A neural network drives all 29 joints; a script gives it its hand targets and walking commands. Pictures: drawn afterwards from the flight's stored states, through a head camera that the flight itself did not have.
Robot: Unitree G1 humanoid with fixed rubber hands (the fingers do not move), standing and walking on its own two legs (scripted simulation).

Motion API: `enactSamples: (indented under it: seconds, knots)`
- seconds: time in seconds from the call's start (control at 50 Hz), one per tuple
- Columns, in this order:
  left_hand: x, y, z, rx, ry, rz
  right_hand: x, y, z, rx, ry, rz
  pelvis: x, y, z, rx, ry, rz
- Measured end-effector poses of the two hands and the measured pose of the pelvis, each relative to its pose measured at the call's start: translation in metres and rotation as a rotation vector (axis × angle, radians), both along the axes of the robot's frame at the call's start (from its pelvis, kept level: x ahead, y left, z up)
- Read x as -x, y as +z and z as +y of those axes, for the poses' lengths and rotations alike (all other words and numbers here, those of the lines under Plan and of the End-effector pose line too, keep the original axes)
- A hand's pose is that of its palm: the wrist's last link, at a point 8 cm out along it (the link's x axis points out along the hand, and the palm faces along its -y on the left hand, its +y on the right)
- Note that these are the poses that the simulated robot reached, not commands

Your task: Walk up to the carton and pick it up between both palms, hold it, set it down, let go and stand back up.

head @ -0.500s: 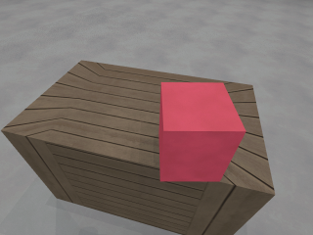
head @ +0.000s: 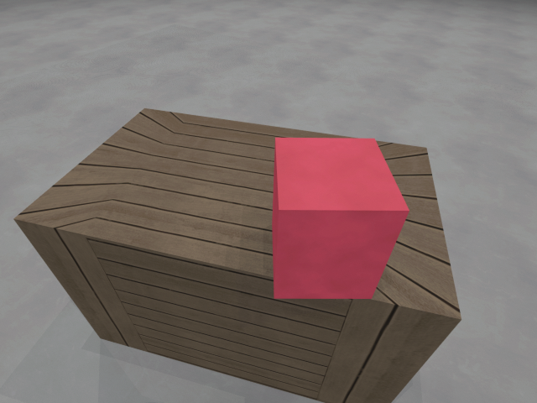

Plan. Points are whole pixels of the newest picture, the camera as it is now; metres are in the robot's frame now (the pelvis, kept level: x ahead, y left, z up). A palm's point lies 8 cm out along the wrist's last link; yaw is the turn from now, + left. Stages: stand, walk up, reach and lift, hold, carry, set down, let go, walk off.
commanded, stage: stand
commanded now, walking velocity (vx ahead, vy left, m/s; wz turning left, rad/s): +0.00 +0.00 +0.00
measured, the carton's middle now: (323, 219) +0.46 -0.10 +0.02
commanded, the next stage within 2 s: none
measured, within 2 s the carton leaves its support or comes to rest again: neither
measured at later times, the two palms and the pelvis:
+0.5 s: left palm out of the picture +0.03 +0.23 -0.14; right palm out of the picture +0.01 -0.27 -0.13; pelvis -0.02 +0.00 +0.00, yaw +0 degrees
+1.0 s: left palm out of the picture +0.04 +0.24 -0.14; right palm out of the picture +0.02 -0.26 -0.12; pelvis -0.01 +0.00 +0.00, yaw +0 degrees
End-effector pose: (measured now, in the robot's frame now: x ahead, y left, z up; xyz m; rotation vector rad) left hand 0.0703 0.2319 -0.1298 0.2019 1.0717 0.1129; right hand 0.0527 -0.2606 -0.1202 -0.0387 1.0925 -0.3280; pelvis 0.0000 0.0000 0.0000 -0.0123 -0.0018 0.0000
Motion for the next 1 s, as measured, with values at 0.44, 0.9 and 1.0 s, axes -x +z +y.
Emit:
enactSamples:
  seconds: [0.44, 0.9, 1.0]
  knots:
    - [0.041, -0.007, 0.001, -0.006, 0.005, 0.106, 0.043, -0.007, -0.006, -0.001, -0.013, 0.114, 0.018, 0.000, -0.002, -0.003, 0.001, -0.025]
    - [0.035, -0.009, 0.008, -0.003, 0.004, 0.124, 0.037, -0.005, -0.002, 0.010, -0.012, 0.127, 0.009, 0.001, 0.004, 0.004, 0.001, -0.013]
    - [0.034, -0.009, 0.008, -0.001, 0.004, 0.126, 0.036, -0.005, -0.001, 0.011, -0.012, 0.130, 0.008, 0.001, 0.004, 0.005, 0.001, -0.011]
